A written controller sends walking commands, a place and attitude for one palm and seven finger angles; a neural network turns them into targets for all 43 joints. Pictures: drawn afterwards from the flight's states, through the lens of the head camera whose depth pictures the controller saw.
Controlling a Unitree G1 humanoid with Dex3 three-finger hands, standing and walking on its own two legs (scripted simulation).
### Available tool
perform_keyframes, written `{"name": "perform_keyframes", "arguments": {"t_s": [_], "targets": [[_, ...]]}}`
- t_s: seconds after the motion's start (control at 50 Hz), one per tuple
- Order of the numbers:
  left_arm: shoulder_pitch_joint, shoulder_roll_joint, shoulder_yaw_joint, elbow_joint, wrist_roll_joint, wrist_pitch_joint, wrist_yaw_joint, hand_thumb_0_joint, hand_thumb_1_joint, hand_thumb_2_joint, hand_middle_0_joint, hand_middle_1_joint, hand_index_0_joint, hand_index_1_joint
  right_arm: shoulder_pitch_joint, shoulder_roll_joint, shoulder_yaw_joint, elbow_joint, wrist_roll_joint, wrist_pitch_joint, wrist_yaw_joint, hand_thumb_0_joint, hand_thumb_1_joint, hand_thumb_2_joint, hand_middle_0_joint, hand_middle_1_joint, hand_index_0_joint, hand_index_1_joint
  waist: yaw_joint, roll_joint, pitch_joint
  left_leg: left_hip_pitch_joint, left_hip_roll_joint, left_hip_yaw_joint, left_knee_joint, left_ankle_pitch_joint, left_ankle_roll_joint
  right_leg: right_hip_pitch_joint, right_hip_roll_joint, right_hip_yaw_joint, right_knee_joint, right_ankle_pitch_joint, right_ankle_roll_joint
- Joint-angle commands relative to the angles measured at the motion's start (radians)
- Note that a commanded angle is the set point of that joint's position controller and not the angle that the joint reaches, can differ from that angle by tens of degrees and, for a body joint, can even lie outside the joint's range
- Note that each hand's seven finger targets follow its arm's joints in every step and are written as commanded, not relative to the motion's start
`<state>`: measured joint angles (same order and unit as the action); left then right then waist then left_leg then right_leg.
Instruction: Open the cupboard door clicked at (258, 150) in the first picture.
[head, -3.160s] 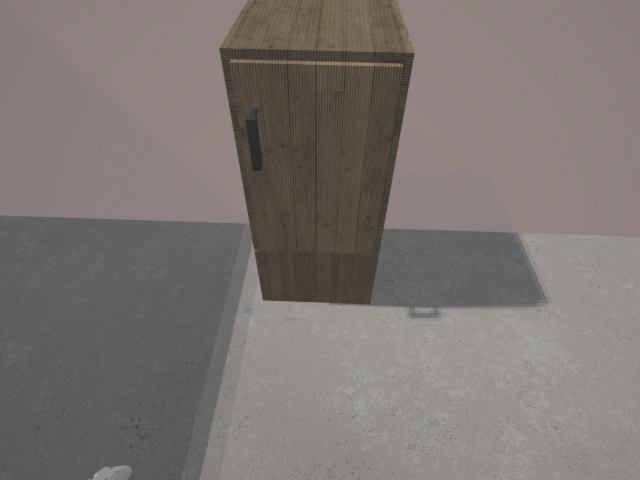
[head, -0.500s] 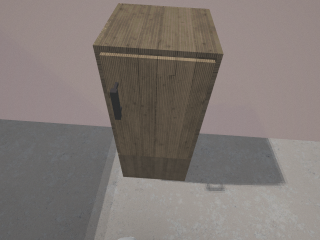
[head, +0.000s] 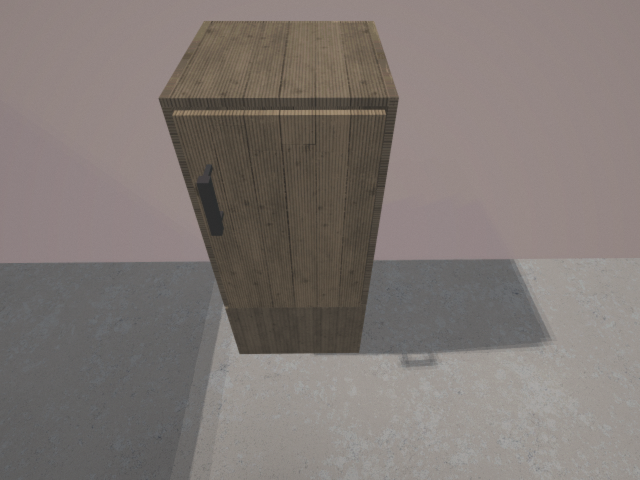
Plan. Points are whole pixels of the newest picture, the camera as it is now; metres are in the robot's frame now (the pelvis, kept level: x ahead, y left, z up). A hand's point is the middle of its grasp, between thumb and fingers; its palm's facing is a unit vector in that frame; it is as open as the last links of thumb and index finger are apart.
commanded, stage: come to a stop and stand still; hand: left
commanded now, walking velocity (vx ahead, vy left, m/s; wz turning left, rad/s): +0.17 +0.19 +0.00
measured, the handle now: (213, 200) +0.62 +0.24 -0.03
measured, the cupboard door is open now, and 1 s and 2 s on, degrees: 0 0 0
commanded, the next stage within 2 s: look again from close up in 0.28 s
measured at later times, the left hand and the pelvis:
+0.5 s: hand out of the picture -0.04 +0.19 -0.19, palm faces +0.07 -0.99 -0.14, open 7.4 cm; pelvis +0.02 +0.04 -0.01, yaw +1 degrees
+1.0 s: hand out of the picture +0.08 +0.28 -0.17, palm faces -0.03 -0.96 -0.26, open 7.3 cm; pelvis +0.02 +0.08 -0.01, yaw -2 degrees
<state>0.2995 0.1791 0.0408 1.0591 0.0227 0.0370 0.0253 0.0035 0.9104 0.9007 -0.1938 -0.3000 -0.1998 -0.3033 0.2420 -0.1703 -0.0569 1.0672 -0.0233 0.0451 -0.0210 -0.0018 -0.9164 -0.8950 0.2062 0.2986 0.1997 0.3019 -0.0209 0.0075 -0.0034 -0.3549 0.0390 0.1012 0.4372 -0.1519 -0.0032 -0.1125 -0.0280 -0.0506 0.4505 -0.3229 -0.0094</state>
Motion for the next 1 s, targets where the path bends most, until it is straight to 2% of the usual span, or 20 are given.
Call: {"name": "perform_keyframes", "arguments": {"t_s": [0.0, 0.02, 0.06, 0.08, 0.16, 0.26, 0.32, 0.34, 0.36, 0.38, 0.42, 0.46, 0.48, 0.54, 0.66, 0.76, 0.82, 0.94, 0.96, 0.98], "targets": [[-0.008, 0.158, 0.02, -0.052, 0.004, -0.028, 0.017, 0.0, 0.9, 0.9, -0.2, -0.3, -0.2, -0.3, -0.009, -0.069, -0.021, -0.06, -0.005, 0.001, 0.018, 0.0, -0.9, -0.9, 0.2, 0.3, 0.2, 0.3, 0.009, -0.215, 0.177, -0.079, 0.003, -0.101, 0.33, -0.225, -0.017, -0.322, -0.32, 0.367, -0.457, -0.472, -0.122], [-0.02, 0.135, 0.021, -0.055, 0.001, -0.038, 0.019, 0.0, 0.9, 0.9, -0.2, -0.3, -0.2, -0.3, 0.015, -0.055, -0.018, -0.045, -0.004, 0.004, 0.02, 0.0, -0.9, -0.9, 0.2, 0.3, 0.2, 0.3, 0.003, -0.229, 0.206, -0.091, 0.0, -0.104, 0.372, -0.192, -0.011, -0.326, -0.292, 0.355, -0.451, -0.412, -0.102], [-0.012, 0.109, 0.009, -0.047, -0.004, -0.056, 0.01, 0.0, 0.9, 0.9, -0.2, -0.3, -0.2, -0.3, 0.099, -0.054, -0.017, -0.008, -0.004, -0.011, 0.031, 0.0, -0.9, -0.9, 0.2, 0.3, 0.2, 0.3, -0.016, -0.145, 0.206, -0.135, 0.003, -0.077, 0.435, -0.108, -0.015, -0.212, -0.223, 0.209, -0.368, -0.174, -0.082], [0.039, 0.099, 0.008, -0.034, -0.005, -0.065, 0.006, 0.0, 0.9, 0.9, -0.2, -0.3, -0.2, -0.3, 0.1, -0.053, -0.014, -0.008, -0.004, -0.02, 0.032, 0.0, -0.9, -0.9, 0.2, 0.3, 0.2, 0.3, 0.004, -0.113, 0.195, -0.162, 0.0, -0.063, 0.437, -0.094, -0.019, -0.143, -0.211, 0.182, -0.335, -0.085, -0.076], [0.144, 0.09, 0.013, -0.004, -0.001, -0.071, 0.01, 0.0, 0.9, 0.9, -0.2, -0.3, -0.2, -0.3, 0.062, -0.066, -0.012, -0.036, -0.005, -0.028, 0.025, 0.0, -0.9, -0.9, 0.2, 0.3, 0.2, 0.3, 0.054, -0.15, 0.167, -0.226, 0.023, -0.073, 0.442, -0.122, -0.031, -0.007, -0.262, 0.198, -0.282, 0.054, -0.109], [0.16, 0.09, 0.022, 0.016, 0.01, -0.069, 0.015, 0.0, 0.9, 0.9, -0.2, -0.3, -0.2, -0.3, 0.027, -0.041, 0.002, -0.054, 0.005, -0.039, 0.014, 0.0, -0.9, -0.9, 0.2, 0.3, 0.2, 0.3, 0.068, -0.178, 0.092, -0.116, 0.022, -0.056, 0.247, -0.246, -0.027, 0.053, -0.29, 0.208, -0.187, 0.335, -0.158], [0.112, 0.076, 0.016, 0.029, 0.001, -0.063, 0.016, 0.0, 0.9, 0.9, -0.2, -0.3, -0.2, -0.3, 0.107, -0.016, 0.014, -0.007, 0.016, -0.056, 0.002, 0.0, -0.9, -0.9, 0.2, 0.3, 0.2, 0.3, 0.026, -0.173, 0.04, 0.156, -0.016, -0.019, -0.034, -0.047, -0.018, -0.027, -0.189, 0.106, -0.056, 0.465, -0.086], [0.117, 0.054, 0.011, 0.032, -0.006, -0.059, 0.015, 0.0, 0.9, 0.9, -0.2, -0.3, -0.2, -0.3, 0.153, -0.039, 0.014, 0.013, 0.014, -0.069, -0.005, 0.0, -0.9, -0.9, 0.2, 0.3, 0.2, 0.3, 0.018, -0.095, 0.009, 0.259, 0.016, -0.049, -0.065, 0.1, -0.002, -0.064, -0.132, 0.07, 0.01, 0.426, -0.048], [0.184, 0.064, -0.014, 0.046, -0.005, -0.088, 0.055, 0.0, 0.9, 0.9, -0.2, -0.3, -0.2, -0.3, 0.019, -0.077, 0.03, -0.067, 0.011, -0.074, 0.002, 0.0, -0.9, -0.9, 0.2, 0.3, 0.2, 0.3, 0.062, -0.097, 0.103, 0.104, 0.055, -0.075, 0.211, 0.095, -0.002, -0.109, -0.132, 0.143, -0.052, 0.633, -0.014], [0.126, 0.097, -0.005, 0.002, 0.003, -0.097, 0.046, 0.0, 0.9, 0.9, -0.2, -0.3, -0.2, -0.3, 0.092, -0.041, 0.027, -0.091, 0.008, -0.059, 0.009, 0.0, -0.9, -0.9, 0.2, 0.3, 0.2, 0.3, -0.008, -0.107, 0.059, 0.086, 0.031, -0.07, 0.173, -0.155, 0.018, -0.13, -0.176, 0.146, -0.084, 0.427, -0.039], [0.087, 0.099, -0.001, -0.018, 0.013, -0.092, 0.036, 0.0, 0.9, 0.9, -0.2, -0.3, -0.2, -0.3, 0.123, -0.046, 0.034, -0.08, 0.003, -0.049, 0.013, 0.0, -0.9, -0.9, 0.2, 0.3, 0.2, 0.3, -0.017, -0.022, 0.063, 0.121, 0.035, -0.054, 0.148, -0.17, 0.017, -0.189, -0.152, 0.123, -0.077, 0.138, -0.058], [0.108, 0.066, -0.009, -0.016, 0.007, -0.075, 0.029, 0.0, 0.9, 0.9, -0.2, -0.3, -0.2, -0.3, 0.139, -0.096, 0.029, -0.072, 0.005, -0.075, 0.013, 0.0, -0.9, -0.9, 0.2, 0.3, 0.2, 0.3, -0.004, 0.223, 0.0, 0.152, 0.098, -0.155, 0.067, 0.223, 0.05, -0.139, -0.044, -0.003, 0.123, 0.087, -0.025], [0.136, 0.051, -0.015, -0.007, 0.003, -0.069, 0.026, 0.0, 0.9, 0.9, -0.2, -0.3, -0.2, -0.3, 0.14, -0.124, 0.026, -0.071, 0.007, -0.079, 0.003, 0.0, -0.9, -0.9, 0.2, 0.3, 0.2, 0.3, 0.006, 0.261, -0.024, 0.188, 0.143, -0.202, 0.044, 0.39, 0.083, -0.144, -0.012, -0.029, 0.163, -0.011, -0.012], [0.113, 0.034, -0.027, -0.008, -0.003, -0.061, 0.026, 0.0, 0.9, 0.9, -0.2, -0.3, -0.2, -0.3, 0.108, -0.133, 0.033, -0.092, 0.006, -0.083, -0.018, 0.0, -0.9, -0.9, 0.2, 0.3, 0.2, 0.3, 0.022, 0.172, -0.024, 0.242, 0.172, -0.207, 0.041, 0.628, 0.119, -0.176, -0.011, -0.019, 0.181, -0.08, -0.006], [0.079, 0.074, -0.024, -0.016, -0.004, -0.054, 0.025, 0.0, 0.9, 0.9, -0.2, -0.3, -0.2, -0.3, 0.058, -0.128, 0.036, -0.104, 0.008, -0.083, -0.022, 0.0, -0.9, -0.9, 0.2, 0.3, 0.2, 0.3, 0.032, -0.005, 0.003, 0.191, 0.098, -0.14, 0.032, 0.474, 0.067, -0.092, -0.054, 0.018, 0.103, 0.239, -0.004], [0.038, 0.096, -0.02, -0.051, -0.006, -0.039, 0.028, 0.0, 0.9, 0.9, -0.2, -0.3, -0.2, -0.3, 0.065, -0.149, 0.035, -0.089, 0.004, -0.081, -0.022, 0.0, -0.9, -0.9, 0.2, 0.3, 0.2, 0.3, 0.031, 0.039, -0.01, 0.259, 0.113, -0.149, -0.002, 0.564, 0.069, -0.121, -0.044, 0.009, 0.12, 0.126, 0.012], [0.017, 0.102, -0.02, -0.062, -0.006, -0.032, 0.024, 0.0, 0.9, 0.9, -0.2, -0.3, -0.2, -0.3, 0.053, -0.148, 0.038, -0.085, 0.004, -0.078, -0.021, 0.0, -0.9, -0.9, 0.2, 0.3, 0.2, 0.3, 0.037, 0.046, 0.018, 0.235, 0.118, -0.153, -0.034, 0.462, 0.077, -0.121, -0.047, 0.013, 0.089, 0.072, 0.012], [0.014, 0.122, -0.017, -0.066, -0.004, -0.032, 0.02, 0.0, 0.9, 0.9, -0.2, -0.3, -0.2, -0.3, 0.048, -0.142, 0.042, -0.073, 0.003, -0.078, -0.013, 0.0, -0.9, -0.9, 0.2, 0.3, 0.2, 0.3, 0.036, 0.005, 0.001, 0.195, 0.083, -0.128, -0.035, 0.296, 0.06, -0.066, -0.077, 0.033, 0.056, 0.189, -0.005], [0.016, 0.118, -0.032, -0.056, 0.002, -0.046, 0.05, 0.0, 0.9, 0.9, -0.2, -0.3, -0.2, -0.3, 0.044, -0.198, 0.028, -0.132, 0.022, -0.07, -0.006, 0.0, -0.9, -0.9, 0.2, 0.3, 0.2, 0.3, 0.011, -0.134, 0.075, 0.167, 0.117, -0.161, 0.111, 0.644, 0.021, -0.158, -0.071, 0.053, 0.051, 0.262, 0.028], [-0.702, 0.55, 0.356, -1.557, -0.112, -0.246, 0.073, 0.0, 0.877, 0.89, -0.202, -0.315, -0.202, -0.315, 0.129, -0.302, -0.053, -0.412, 0.051, -0.235, -0.017, 0.0, -0.9, -0.9, 0.2, 0.3, 0.2, 0.3, -0.065, 0.03, -0.49, 0.513, 0.068, -0.266, 0.054, 0.855, -0.038, -0.213, 0.009, -0.062, 0.155, 0.46, -0.012]]}}
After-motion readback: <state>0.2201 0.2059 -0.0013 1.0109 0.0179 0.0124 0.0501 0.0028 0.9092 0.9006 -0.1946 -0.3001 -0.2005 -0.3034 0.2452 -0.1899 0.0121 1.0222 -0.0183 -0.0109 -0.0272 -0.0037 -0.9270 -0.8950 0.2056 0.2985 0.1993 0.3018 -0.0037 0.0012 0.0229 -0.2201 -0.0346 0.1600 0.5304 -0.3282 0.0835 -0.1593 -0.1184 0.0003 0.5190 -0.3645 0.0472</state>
